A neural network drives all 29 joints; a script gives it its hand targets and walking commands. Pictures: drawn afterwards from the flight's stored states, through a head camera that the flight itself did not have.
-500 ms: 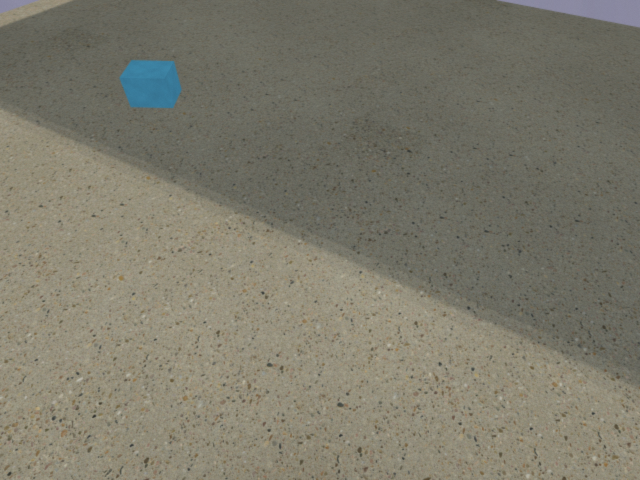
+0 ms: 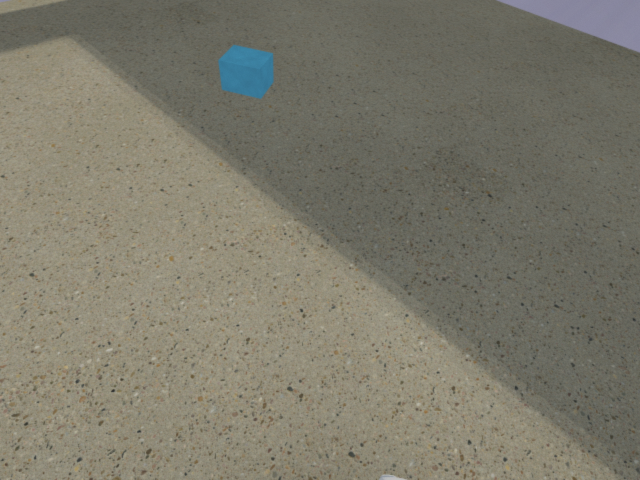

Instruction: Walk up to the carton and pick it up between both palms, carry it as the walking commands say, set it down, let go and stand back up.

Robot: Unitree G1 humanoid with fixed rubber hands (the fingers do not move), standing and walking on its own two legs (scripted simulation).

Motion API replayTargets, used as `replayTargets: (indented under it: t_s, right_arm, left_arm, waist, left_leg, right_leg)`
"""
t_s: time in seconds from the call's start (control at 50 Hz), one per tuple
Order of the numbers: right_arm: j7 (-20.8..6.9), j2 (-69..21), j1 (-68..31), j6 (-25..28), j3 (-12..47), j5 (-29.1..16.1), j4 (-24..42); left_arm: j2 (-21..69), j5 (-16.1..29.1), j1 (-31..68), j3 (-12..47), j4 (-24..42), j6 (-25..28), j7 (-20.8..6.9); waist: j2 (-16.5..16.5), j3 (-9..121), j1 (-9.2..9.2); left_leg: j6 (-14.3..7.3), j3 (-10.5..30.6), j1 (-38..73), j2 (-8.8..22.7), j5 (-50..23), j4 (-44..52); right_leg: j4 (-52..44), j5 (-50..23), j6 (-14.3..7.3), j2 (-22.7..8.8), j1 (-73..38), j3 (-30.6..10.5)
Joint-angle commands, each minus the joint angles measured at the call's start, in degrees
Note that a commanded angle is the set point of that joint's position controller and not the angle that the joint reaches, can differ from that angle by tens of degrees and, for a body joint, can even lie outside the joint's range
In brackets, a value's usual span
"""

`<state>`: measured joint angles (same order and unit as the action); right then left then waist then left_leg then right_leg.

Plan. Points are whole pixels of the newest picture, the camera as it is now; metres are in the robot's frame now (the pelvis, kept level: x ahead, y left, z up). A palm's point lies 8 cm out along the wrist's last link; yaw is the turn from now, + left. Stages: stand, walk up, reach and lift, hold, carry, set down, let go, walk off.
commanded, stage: walk up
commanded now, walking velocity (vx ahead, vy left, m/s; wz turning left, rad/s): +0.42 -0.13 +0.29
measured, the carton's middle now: (247, 71) +2.30 +0.37 -0.69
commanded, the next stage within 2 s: none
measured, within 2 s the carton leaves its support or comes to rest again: neither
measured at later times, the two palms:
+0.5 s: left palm (157, 478) +0.16 +0.20 -0.11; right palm (491, 330) +0.38 -0.29 -0.10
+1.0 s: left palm (191, 257) +0.51 +0.23 -0.11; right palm (465, 290) +0.49 -0.29 -0.15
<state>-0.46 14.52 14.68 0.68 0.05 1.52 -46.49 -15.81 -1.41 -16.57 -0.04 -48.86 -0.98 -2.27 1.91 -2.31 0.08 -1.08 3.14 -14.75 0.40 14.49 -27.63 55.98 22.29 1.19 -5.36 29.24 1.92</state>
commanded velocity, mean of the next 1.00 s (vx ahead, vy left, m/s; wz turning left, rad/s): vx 0.51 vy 0.01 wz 0.11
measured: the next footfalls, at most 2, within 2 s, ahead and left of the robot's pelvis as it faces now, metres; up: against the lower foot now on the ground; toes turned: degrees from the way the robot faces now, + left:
right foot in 0.16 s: +0.17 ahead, -0.17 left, +0.00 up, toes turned -7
left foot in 0.64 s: +0.40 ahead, +0.12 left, +0.00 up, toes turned +7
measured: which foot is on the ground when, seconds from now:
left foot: down 0.00-0.16, up 0.18-0.62, down 0.64-1.00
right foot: up 0.00-0.14, down 0.16-0.64, up 0.66-1.00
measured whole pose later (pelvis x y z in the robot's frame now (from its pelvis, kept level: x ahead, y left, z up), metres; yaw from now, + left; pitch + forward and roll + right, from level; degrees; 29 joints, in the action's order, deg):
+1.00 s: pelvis +0.45 -0.04 -0.01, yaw +8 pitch +1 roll +3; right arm -1.8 14.5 24.9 2.3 0.1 1.7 -49.4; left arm -15.4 -1.5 -12.6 0.0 -47.9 2.7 -2.7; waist -0.1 -0.5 0.4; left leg 2.1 1.1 -6.8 0.8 19.6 -25.2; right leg 37.2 12.1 0.7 -6.0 28.4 6.9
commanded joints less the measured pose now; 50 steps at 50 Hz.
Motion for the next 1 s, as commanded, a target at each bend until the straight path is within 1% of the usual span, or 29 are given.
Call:
replayTargets:
  t_s: [0.0,0.02,0.06,0.1,0.12,0.14,0.16,0.18,0.2,0.24,0.28,0.32,0.36,0.42,0.48,0.54,0.58,0.6,0.62,0.64,0.66,0.7,0.74,0.76,0.8,0.86,0.9,0.96,0.98]
  right_arm:
    - [0.9,11.1,3.8,1.7,-5.2,0.1,-1.7]
    - [0.6,11.6,2.6,1.4,-5.8,-0.1,-1.0]
    - [0.4,12.7,-0.6,1.3,-6.5,-0.4,0.3]
    - [0.3,11.3,-0.8,1.7,-5.8,-0.6,0.1]
    - [0.1,9.1,0.0,1.9,-4.9,-0.4,-0.1]
    - [-0.2,6.0,0.7,2.3,-3.9,-0.3,0.7]
    - [-0.3,4.0,0.0,2.3,-2.8,-0.5,2.4]
    - [-0.5,5.9,-1.1,1.8,-3.6,-0.1,2.2]
    - [-1.2,6.7,-3.0,1.6,-4.3,0.3,2.3]
    - [-2.1,5.8,-3.4,1.2,-4.4,0.5,1.7]
    - [-2.7,5.1,-2.0,0.3,-3.7,0.8,0.1]
    - [-3.2,4.4,-3.2,-0.1,-3.3,0.5,-0.5]
    - [-3.6,4.2,-7.2,-0.3,-3.2,0.2,0.2]
    - [-4.1,3.6,-14.6,-0.5,-2.4,-0.4,1.9]
    - [-4.4,2.9,-18.9,-0.3,-1.4,-0.9,2.8]
    - [-4.2,2.2,-18.4,0.5,-0.8,-0.4,2.4]
    - [-3.4,4.0,-9.8,1.4,-1.7,0.2,-0.3]
    - [-2.6,7.3,1.4,2.3,-3.3,0.7,-4.3]
    - [-1.4,13.3,12.3,2.8,-5.6,1.8,-7.0]
    - [-0.4,19.5,16.1,2.9,-6.8,1.2,-7.5]
    - [-0.1,18.0,14.4,2.7,-6.4,0.1,-7.5]
    - [0.0,11.5,7.4,2.8,-4.1,0.2,-5.9]
    - [0.2,8.7,2.5,3.3,-3.5,-0.3,-3.6]
    - [0.0,8.6,2.9,3.7,-3.5,-0.5,-3.0]
    - [-0.1,9.0,3.9,4.3,-3.7,-0.4,-2.4]
    - [-0.3,9.1,3.8,3.4,-4.5,-0.6,-2.1]
    - [-0.4,9.8,4.3,3.3,-5.1,-0.7,-1.9]
    - [-0.4,10.5,1.7,2.9,-5.3,-0.6,-1.6]
    - [-0.5,9.3,3.1,2.7,-4.6,-0.2,-2.2]
  left_arm:
    - [-3.7,0.0,7.0,-2.0,5.9,1.4,-1.1]
    - [-3.8,0.1,7.6,-2.0,6.0,1.5,-1.3]
    - [-3.9,0.4,5.0,-2.2,4.7,1.8,-1.2]
    - [-4.8,0.5,-1.7,-2.7,1.8,2.8,-0.3]
    - [-6.2,0.4,-7.8,-3.5,-0.5,3.5,0.3]
    - [-10.6,-0.1,-15.4,-5.0,-2.6,4.3,1.0]
    - [-15.9,-0.4,-18.6,-6.5,-3.3,4.1,1.4]
    - [-16.1,-0.3,-16.0,-5.9,-2.9,3.7,1.4]
    - [-13.0,-0.4,-11.5,-4.9,-2.1,3.7,1.2]
    - [-7.9,-0.2,-5.9,-4.0,-0.3,4.4,1.2]
    - [-8.1,-0.1,-8.2,-4.1,0.0,5.7,1.4]
    - [-7.6,0.5,-9.4,-4.0,-0.3,6.4,1.4]
    - [-6.9,0.6,-10.7,-4.1,-0.4,6.3,1.5]
    - [-7.5,0.4,-11.7,-4.4,0.0,5.6,1.6]
    - [-8.5,0.3,-12.2,-4.8,0.0,4.9,1.6]
    - [-9.8,0.8,-12.5,-4.9,-1.1,4.4,1.6]
    - [-11.2,2.0,-9.9,-5.3,-0.8,4.2,1.9]
    - [-9.7,2.2,-9.4,-5.0,0.1,4.1,1.9]
    - [-8.0,2.3,-7.1,-4.5,2.6,4.7,1.7]
    - [-3.7,1.8,-4.5,-3.5,6.2,5.3,0.9]
    - [-5.3,1.3,-0.8,-3.8,6.0,5.2,1.4]
    - [-4.3,0.8,2.5,-3.4,5.5,5.2,0.8]
    - [-3.0,0.2,-0.6,-3.3,3.8,3.7,0.0]
    - [-2.5,-0.1,-1.6,-3.1,3.3,3.1,-0.2]
    - [-2.3,-0.2,0.9,-2.8,4.1,2.7,-0.4]
    - [-1.7,-0.2,6.1,-2.4,5.3,3.1,-1.0]
    - [-2.0,0.0,5.4,-2.3,4.6,3.1,-0.8]
    - [-3.5,-0.3,-2.2,-2.8,1.6,3.8,-0.1]
    - [-5.5,-0.4,-9.8,-3.8,-1.2,4.4,0.6]
  waist:
    - [-14.9,5.8,-2.74]
    - [-16.3,4.3,-2.02]
    - [-16.4,3.0,0.38]
    - [-10.7,5.4,3.08]
    - [-5.1,8.8,5.03]
    - [8.6,12.5,7.93]
    - [18.1,11.2,9.25]
    - [13.5,7.8,7.03]
    - [8.2,1.0,4.85]
    - [2.8,-4.5,1.75]
    - [-2.7,-4.0,1.53]
    - [1.7,-3.0,1.81]
    - [4.5,-3.5,2.89]
    - [5.2,-7.2,4.31]
    - [6.1,-8.7,4.75]
    - [7.4,-5.2,3.59]
    - [6.6,2.2,-0.21]
    - [1.5,10.5,-3.45]
    - [-8.9,18.0,-7.94]
    - [-26.5,18.0,-8.51]
    - [-17.7,16.2,-7.74]
    - [-7.3,7.4,-5.08]
    - [-7.7,5.1,-1.93]
    - [-8.0,5.9,-1.27]
    - [-8.6,6.0,-1.45]
    - [-12.4,3.3,-1.16]
    - [-12.7,3.3,-0.68]
    - [-7.8,4.2,2.99]
    - [-1.3,9.1,5.39]
  left_leg:
    - [-8.2,12.9,5.8,13.0,2.3,15.3]
    - [-7.9,12.5,1.2,12.3,11.2,17.3]
    - [-7.3,12.3,-5.6,11.9,16.6,18.3]
    - [-5.3,11.1,-9.0,9.4,16.0,12.4]
    - [-3.7,9.2,-12.7,6.5,15.7,3.1]
    - [-2.0,3.5,-19.6,1.0,14.4,-15.5]
    - [0.1,-1.1,-27.3,-1.9,15.9,-29.5]
    - [0.9,1.2,-26.1,0.6,13.9,-36.7]
    - [1.2,1.2,-26.0,3.4,9.3,-38.7]
    - [2.1,-0.4,-24.5,5.1,2.3,-39.6]
    - [2.8,0.1,-24.6,5.2,-3.0,-38.6]
    - [3.4,-1.8,-24.1,4.7,-6.3,-36.7]
    - [3.9,-3.4,-24.8,4.5,-7.2,-33.0]
    - [4.7,-4.9,-25.1,4.5,-6.7,-23.7]
    - [5.0,-7.0,-21.5,3.7,-5.4,-13.0]
    - [3.3,-10.6,-13.6,1.2,-2.8,-4.9]
    - [1.5,-12.9,-1.0,-1.6,-4.1,1.9]
    - [-1.3,-10.0,13.5,-2.1,-2.9,2.3]
    - [-4.1,5.4,26.7,9.1,1.3,3.6]
    - [-7.3,32.1,32.7,23.2,-1.8,11.7]
    - [-10.8,32.1,31.2,23.3,0.0,11.5]
    - [-8.3,20.6,20.2,18.6,-6.3,11.2]
    - [-6.1,11.5,9.6,15.6,-7.3,13.5]
    - [-6.1,9.6,8.6,15.5,-9.3,13.8]
    - [-6.6,7.6,8.0,15.8,-7.3,15.2]
    - [-5.6,0.9,1.6,11.0,2.9,17.4]
    - [-5.6,1.1,1.4,11.6,6.2,17.3]
    - [-3.4,-0.5,-1.5,10.5,9.0,9.1]
    - [-2.0,-2.2,-4.7,6.6,8.0,-3.8]
  right_leg:
    - [-11.7,-5.5,1.6,-0.3,-1.0,2.3]
    - [-14.9,-6.2,1.7,-0.1,-4.8,3.1]
    - [-21.0,-7.6,1.7,0.8,-13.8,4.0]
    - [-28.0,-12.3,0.7,0.5,-26.0,3.7]
    - [-31.4,-11.1,-0.9,-1.5,-35.9,1.5]
    - [-39.3,2.3,-2.8,-13.4,-43.9,-12.6]
    - [-48.8,23.9,-3.4,-24.7,-43.2,-29.0]
    - [-52.2,29.1,-4.5,-25.5,-35.3,-32.5]
    - [-52.2,25.9,-6.7,-22.8,-28.8,-27.4]
    - [-51.1,14.0,-6.7,-17.4,-22.9,-13.2]
    - [-49.4,2.1,-4.5,-17.9,-24.9,-10.3]
    - [-47.3,-8.6,-4.1,-15.8,-26.4,-5.2]
    - [-47.2,-10.3,-4.8,-14.3,-27.5,-2.3]
    - [-48.8,-9.1,-6.4,-14.6,-27.1,-0.4]
    - [-47.8,-14.4,-6.6,-14.2,-27.4,2.9]
    - [-42.4,-28.1,-6.0,-13.5,-28.8,5.1]
    - [-30.4,-42.8,-5.0,-11.5,-29.4,8.3]
    - [-14.9,-43.8,-3.8,-8.4,-24.4,10.2]
    - [3.7,-26.6,-2.3,-4.0,-10.5,10.0]
    - [17.3,11.6,-0.9,6.1,8.7,6.5]
    - [19.8,11.7,-3.4,1.4,11.3,-0.1]
    - [16.3,2.7,-3.1,-2.0,12.8,-1.2]
    - [8.7,-2.2,-1.4,-2.7,5.1,-0.8]
    - [6.8,-3.4,-0.7,-2.4,3.7,-0.1]
    - [0.8,-5.8,0.4,-2.6,4.4,0.4]
    - [-13.8,-9.5,0.9,-0.8,-4.1,3.9]
    - [-16.4,-11.3,0.9,-0.2,-6.9,4.9]
    - [-23.1,-14.2,-0.5,-0.8,-18.3,5.5]
    - [-25.5,-12.2,-1.6,-1.9,-30.2,3.0]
